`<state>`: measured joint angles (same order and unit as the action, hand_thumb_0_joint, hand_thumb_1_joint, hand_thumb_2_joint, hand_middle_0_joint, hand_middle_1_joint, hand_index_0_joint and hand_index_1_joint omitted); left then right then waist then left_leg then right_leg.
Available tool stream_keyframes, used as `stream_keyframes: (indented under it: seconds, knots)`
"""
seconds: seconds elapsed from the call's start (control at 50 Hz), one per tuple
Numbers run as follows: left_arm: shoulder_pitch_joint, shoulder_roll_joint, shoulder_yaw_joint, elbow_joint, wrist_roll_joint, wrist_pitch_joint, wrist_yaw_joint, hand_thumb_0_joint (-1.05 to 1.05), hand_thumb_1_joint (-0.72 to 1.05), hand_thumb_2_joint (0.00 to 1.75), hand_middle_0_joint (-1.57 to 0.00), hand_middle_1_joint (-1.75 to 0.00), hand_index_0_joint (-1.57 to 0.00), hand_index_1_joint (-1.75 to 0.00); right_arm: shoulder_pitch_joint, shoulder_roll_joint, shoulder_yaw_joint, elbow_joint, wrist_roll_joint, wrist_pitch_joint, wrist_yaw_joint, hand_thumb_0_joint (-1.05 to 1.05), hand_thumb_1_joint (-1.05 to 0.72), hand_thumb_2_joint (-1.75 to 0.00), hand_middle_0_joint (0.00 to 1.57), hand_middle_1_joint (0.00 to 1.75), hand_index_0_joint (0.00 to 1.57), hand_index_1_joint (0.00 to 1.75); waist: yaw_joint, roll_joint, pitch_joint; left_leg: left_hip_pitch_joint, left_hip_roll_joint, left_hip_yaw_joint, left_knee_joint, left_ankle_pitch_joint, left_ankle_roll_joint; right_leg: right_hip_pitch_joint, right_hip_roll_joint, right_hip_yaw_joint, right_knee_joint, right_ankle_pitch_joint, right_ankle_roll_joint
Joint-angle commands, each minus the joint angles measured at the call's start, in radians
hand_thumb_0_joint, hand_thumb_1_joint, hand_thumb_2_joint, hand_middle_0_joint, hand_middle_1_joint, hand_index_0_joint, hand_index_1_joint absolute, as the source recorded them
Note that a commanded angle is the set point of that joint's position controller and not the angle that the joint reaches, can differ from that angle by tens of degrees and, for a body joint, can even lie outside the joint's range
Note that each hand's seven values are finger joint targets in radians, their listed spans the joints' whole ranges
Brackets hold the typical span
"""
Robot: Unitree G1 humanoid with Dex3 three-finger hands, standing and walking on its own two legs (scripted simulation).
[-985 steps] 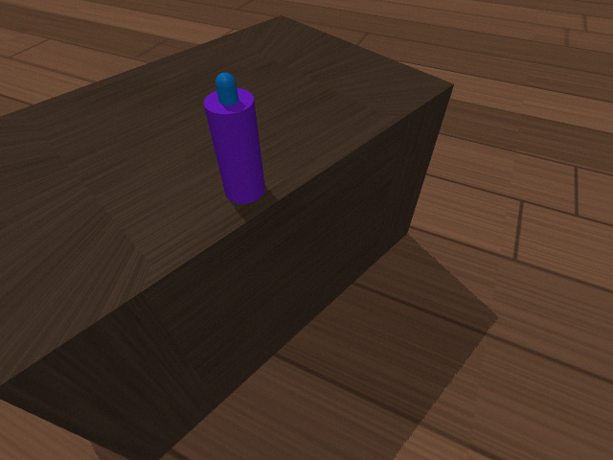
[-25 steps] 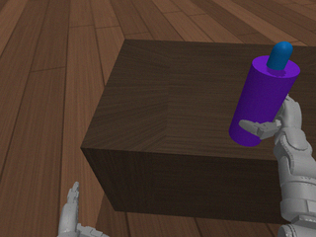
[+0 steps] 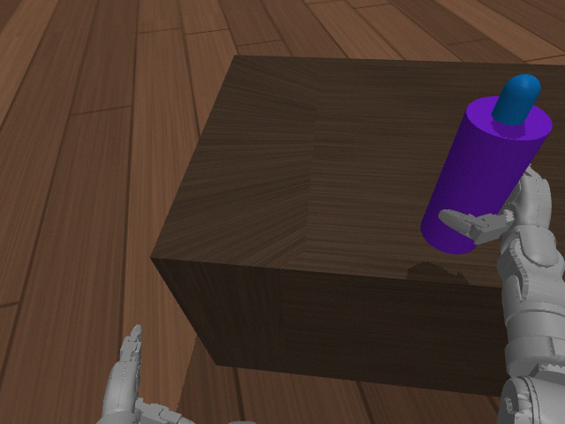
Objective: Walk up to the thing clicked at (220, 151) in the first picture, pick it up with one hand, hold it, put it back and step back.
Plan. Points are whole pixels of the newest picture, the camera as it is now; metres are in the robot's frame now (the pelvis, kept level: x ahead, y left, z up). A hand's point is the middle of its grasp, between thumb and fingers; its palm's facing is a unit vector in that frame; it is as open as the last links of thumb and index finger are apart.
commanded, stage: lower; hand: right
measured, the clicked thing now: (480, 171) +0.41 -0.21 +0.16
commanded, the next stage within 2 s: loosen in 0.80 s
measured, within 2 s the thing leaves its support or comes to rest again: rests again in 0.78 s
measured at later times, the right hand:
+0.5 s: hand (461, 220) +0.41 -0.23 +0.05, palm faces +0.23 +0.97 -0.02, open 11.9 cm
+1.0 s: hand (459, 224) +0.42 -0.23 +0.03, palm faces +0.23 +0.97 -0.01, open 11.8 cm
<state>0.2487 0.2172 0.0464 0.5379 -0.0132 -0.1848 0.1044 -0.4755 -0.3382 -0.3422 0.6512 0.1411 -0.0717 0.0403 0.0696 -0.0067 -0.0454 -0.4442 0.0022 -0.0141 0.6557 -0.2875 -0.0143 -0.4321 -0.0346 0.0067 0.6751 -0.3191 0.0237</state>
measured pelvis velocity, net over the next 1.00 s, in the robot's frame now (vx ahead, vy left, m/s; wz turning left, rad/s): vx -0.01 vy -0.01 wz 0.01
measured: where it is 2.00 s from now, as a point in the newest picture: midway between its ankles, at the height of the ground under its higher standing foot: outside the picture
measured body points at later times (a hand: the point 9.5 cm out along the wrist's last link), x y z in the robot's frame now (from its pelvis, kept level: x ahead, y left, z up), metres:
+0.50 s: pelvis -0.01 +0.00 -0.01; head +0.04 -0.02 +0.43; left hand +0.15 +0.26 -0.07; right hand +0.39 -0.28 +0.05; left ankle +0.03 +0.13 -0.72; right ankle +0.02 -0.13 -0.72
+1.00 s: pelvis -0.01 -0.01 -0.03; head +0.05 -0.03 +0.42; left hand +0.14 +0.26 -0.06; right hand +0.40 -0.28 +0.03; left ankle +0.03 +0.13 -0.72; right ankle +0.02 -0.13 -0.72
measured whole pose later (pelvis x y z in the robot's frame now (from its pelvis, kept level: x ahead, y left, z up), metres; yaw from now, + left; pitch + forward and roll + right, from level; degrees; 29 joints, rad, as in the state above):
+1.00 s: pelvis -0.01 -0.01 -0.03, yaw +0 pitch +12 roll +1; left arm 0.31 0.22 0.04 0.33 0.02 -0.16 0.06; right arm -0.54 -0.36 -0.40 0.89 0.11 -0.33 0.06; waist 0.12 0.02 -0.08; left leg -0.70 0.00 -0.01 0.84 -0.35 -0.02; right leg -0.70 -0.04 0.01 0.89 -0.39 0.01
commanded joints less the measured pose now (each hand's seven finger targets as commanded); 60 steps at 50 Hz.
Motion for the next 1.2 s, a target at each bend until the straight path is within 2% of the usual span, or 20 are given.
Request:
stream_keyframes:
  seconds: [0.0,0.02,0.06,0.12,0.2,0.26,0.28,0.32,0.5,0.58,0.66,0.76,0.8,0.82,0.88,0.9,1.0,1.02,1.1,1.18]
  knots:
    - [-0.061,0.120,0.054,-0.134,-0.004,-0.040,0.006,0.00,-0.55,0.06,-0.05,-0.04,-0.04,-0.05,-0.544,-0.270,-0.067,-0.270,0.053,-0.154,0.004,0.00,0.03,-1.29,1.19,1.40,1.25,1.40,0.002,-0.076,-0.355,0.088,-0.016,0.032,-0.063,0.274,0.012,0.171,0.019,-0.009,-0.062,0.267,-0.024]
    - [-0.051,0.142,0.075,-0.116,-0.001,-0.037,0.008,0.00,-0.56,0.06,-0.05,-0.04,-0.04,-0.05,-0.527,-0.282,-0.078,-0.235,0.051,-0.158,0.010,0.00,0.04,-1.28,1.18,1.40,1.25,1.40,0.011,-0.066,-0.365,0.086,-0.013,0.027,-0.063,0.275,0.010,0.164,0.021,-0.011,-0.056,0.257,-0.028]
    - [-0.108,0.106,0.026,-0.177,0.001,-0.041,0.002,0.00,-0.56,0.06,-0.05,-0.04,-0.04,-0.05,-0.597,-0.290,-0.062,-0.275,0.041,-0.185,0.015,0.00,0.03,-1.28,1.18,1.39,1.25,1.39,0.005,-0.070,-0.385,0.082,-0.011,0.024,-0.061,0.241,0.009,0.146,0.021,-0.011,-0.053,0.212,-0.030]
    - [-0.066,0.178,0.096,-0.158,0.002,-0.036,0.011,0.00,-0.55,0.05,-0.05,-0.04,-0.04,-0.05,-0.558,-0.304,-0.079,-0.197,0.043,-0.207,0.025,0.00,0.02,-1.28,1.19,1.40,1.25,1.40,0.030,-0.040,-0.392,0.066,-0.010,0.019,-0.049,0.234,0.005,0.131,0.023,-0.010,-0.042,0.187,-0.035]
    - [-0.057,0.119,0.038,-0.206,0.003,-0.040,0.003,0.00,-0.55,0.05,-0.05,-0.04,-0.05,-0.05,-0.616,-0.317,-0.076,-0.254,0.042,-0.255,0.023,0.00,0.04,-1.29,1.19,1.40,1.25,1.40,0.016,-0.097,-0.428,0.047,-0.017,0.028,-0.027,0.231,0.011,0.148,0.019,-0.006,-0.028,0.211,-0.023]
    - [-0.034,0.159,0.069,-0.221,0.007,-0.040,0.005,0.00,-0.56,0.06,-0.05,-0.04,-0.04,-0.05,-0.572,-0.317,-0.087,-0.198,0.040,-0.268,0.022,0.00,0.05,-1.28,1.18,1.40,1.25,1.40,0.028,-0.092,-0.448,0.023,-0.019,0.026,-0.016,0.229,0.011,0.146,0.020,-0.002,-0.007,0.221,-0.025]
    - [-0.041,0.117,0.035,-0.220,0.011,-0.042,0.001,0.00,-0.56,0.06,-0.05,-0.04,-0.04,-0.05,-0.637,-0.310,-0.075,-0.273,0.045,-0.290,0.023,0.00,0.06,-1.28,1.19,1.40,1.25,1.40,0.029,-0.100,-0.472,0.023,-0.020,0.026,-0.011,0.242,0.011,0.151,0.018,-0.001,0.000,0.243,-0.024]
    - [-0.025,0.136,0.060,-0.189,0.013,-0.041,0.002,0.00,-0.56,0.07,-0.05,-0.04,-0.04,-0.05,-0.592,-0.348,-0.111,-0.205,0.033,-0.296,0.011,0.00,0.05,-1.29,1.19,1.41,1.26,1.41,0.013,-0.131,-0.453,0.020,-0.017,0.021,0.005,0.248,0.014,0.120,0.021,-0.005,0.016,0.253,-0.022]
    - [-0.013,0.114,0.035,-0.245,0.019,-0.035,-0.008,0.00,-0.56,0.06,-0.05,-0.04,-0.04,-0.05,-0.619,-0.329,-0.088,-0.156,0.021,-0.343,0.011,0.00,0.02,-1.30,1.20,1.42,1.27,1.42,0.033,-0.148,-0.448,-0.034,-0.024,0.024,0.027,0.182,0.018,0.071,0.018,-0.001,0.036,0.172,-0.021]
    - [-0.024,0.179,0.091,-0.298,0.024,-0.040,-0.004,0.00,-0.56,0.05,-0.05,-0.04,-0.04,-0.05,-0.628,-0.354,-0.113,-0.128,0.017,-0.350,0.011,0.00,0.04,-1.29,1.20,1.41,1.26,1.41,0.056,-0.103,-0.487,-0.039,-0.022,0.018,0.035,0.172,0.012,0.054,0.018,-0.001,0.052,0.129,-0.029]
    - [0.017,0.135,0.061,-0.304,0.024,-0.037,-0.015,0.00,-0.56,0.06,-0.05,-0.04,-0.04,-0.05,-0.589,-0.295,-0.085,-0.100,0.013,-0.357,0.013,0.00,0.07,-1.26,1.17,1.38,1.23,1.38,0.049,-0.113,-0.478,-0.063,-0.027,0.029,0.062,0.204,0.015,0.057,0.016,0.003,0.065,0.195,-0.022]
    - [-0.002,0.114,0.037,-0.326,0.029,-0.035,-0.027,0.00,-0.56,0.06,-0.05,-0.04,-0.04,-0.05,-0.636,-0.309,-0.087,-0.117,0.008,-0.379,0.020,0.00,0.05,-1.25,1.16,1.36,1.22,1.36,0.042,-0.148,-0.471,-0.122,-0.031,0.034,0.081,0.133,0.021,0.039,0.008,0.014,0.071,0.150,-0.016]
    - [0.006,0.171,0.090,-0.332,0.032,-0.033,-0.019,0.00,-0.56,0.05,-0.05,-0.04,-0.04,-0.05,-0.630,-0.349,-0.118,-0.103,0.004,-0.383,0.014,0.00,0.04,-1.25,1.17,1.37,1.23,1.37,0.043,-0.145,-0.507,-0.114,-0.030,0.031,0.091,0.154,0.020,0.041,0.012,0.011,0.084,0.169,-0.017]
    - [0.016,0.133,0.047,-0.352,0.032,-0.031,-0.025,0.00,-0.56,0.06,-0.05,-0.04,-0.04,-0.05,-0.624,-0.322,-0.096,-0.118,0.009,-0.384,0.016,0.00,0.01,-1.24,1.16,1.35,1.22,1.35,0.042,-0.137,-0.483,-0.103,-0.032,0.034,0.086,0.148,0.020,0.028,0.013,0.010,0.080,0.151,-0.018]
    - [0.022,0.175,0.088,-0.369,0.030,-0.029,-0.020,0.00,-0.56,0.06,-0.05,-0.04,-0.04,-0.05,-0.583,-0.331,-0.109,-0.077,0.003,-0.383,0.012,0.00,0.04,-1.23,1.15,1.35,1.21,1.35,0.046,-0.126,-0.491,-0.091,-0.028,0.029,0.091,0.157,0.018,0.014,0.017,0.005,0.091,0.139,-0.022]
    - [0.030,0.149,0.068,-0.383,0.031,-0.028,-0.024,0.00,-0.58,0.07,-0.06,-0.04,-0.05,-0.05,-0.606,-0.281,-0.078,-0.085,0.009,-0.384,0.015,0.00,0.12,-1.15,1.17,1.30,1.23,1.30,0.056,-0.106,-0.476,-0.105,-0.031,0.031,0.091,0.140,0.018,-0.004,0.016,0.008,0.089,0.120,-0.024]
    - [0.054,0.156,0.080,-0.374,0.027,-0.018,-0.025,0.00,-0.52,0.03,-0.06,-0.05,-0.06,-0.04,-0.597,-0.323,-0.097,-0.104,0.002,-0.380,0.012,0.00,0.29,-0.75,1.04,0.94,1.07,0.94,0.046,-0.147,-0.483,-0.107,-0.028,0.030,0.101,0.165,0.020,0.015,0.017,0.005,0.098,0.159,-0.019]
    - [0.074,0.142,0.069,-0.376,0.029,-0.016,-0.028,0.00,-0.52,0.04,-0.06,-0.05,-0.06,-0.04,-0.591,-0.270,-0.069,-0.094,0.001,-0.375,0.014,0.00,0.34,-0.67,1.02,0.89,1.05,0.89,0.053,-0.124,-0.496,-0.111,-0.029,0.031,0.106,0.184,0.019,0.021,0.017,0.006,0.105,0.186,-0.019]
    - [0.072,0.161,0.084,-0.375,0.030,-0.007,-0.033,0.00,-0.55,0.06,-0.05,-0.04,-0.05,-0.05,-0.564,-0.283,-0.080,-0.064,-0.004,-0.369,0.017,0.00,0.51,-0.42,0.88,0.70,0.91,0.70,0.045,-0.131,-0.496,-0.108,-0.027,0.031,0.117,0.211,0.020,0.016,0.017,0.005,0.120,0.249,-0.017]
    - [0.047,0.144,0.068,-0.393,0.023,0.003,-0.034,0.00,-0.56,0.06,-0.05,-0.05,-0.05,-0.05,-0.524,-0.241,-0.065,0.021,-0.004,-0.344,0.032,0.00,0.59,-0.25,0.74,0.52,0.76,0.52,0.062,-0.065,-0.410,-0.122,-0.024,0.025,0.093,0.134,0.014,-0.066,0.019,0.004,0.104,0.100,-0.031]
